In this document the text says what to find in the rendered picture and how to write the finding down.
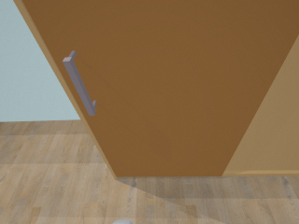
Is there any wardrobe door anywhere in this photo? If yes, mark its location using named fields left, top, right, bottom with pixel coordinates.
left=225, top=35, right=299, bottom=171
left=22, top=0, right=299, bottom=177

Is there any handle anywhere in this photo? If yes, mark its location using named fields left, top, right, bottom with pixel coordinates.
left=63, top=50, right=97, bottom=116

